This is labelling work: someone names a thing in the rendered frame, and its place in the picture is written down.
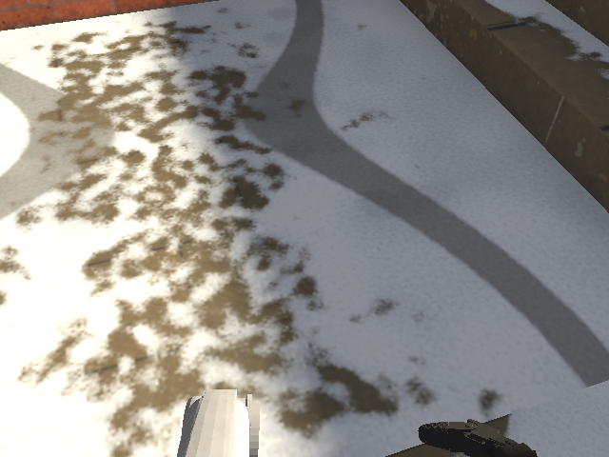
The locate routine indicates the robot left shin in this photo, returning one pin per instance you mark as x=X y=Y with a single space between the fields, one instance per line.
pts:
x=189 y=403

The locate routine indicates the left robot thigh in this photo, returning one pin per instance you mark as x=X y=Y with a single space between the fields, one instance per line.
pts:
x=221 y=425

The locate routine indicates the right robot hand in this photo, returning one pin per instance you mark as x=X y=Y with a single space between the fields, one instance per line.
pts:
x=473 y=438

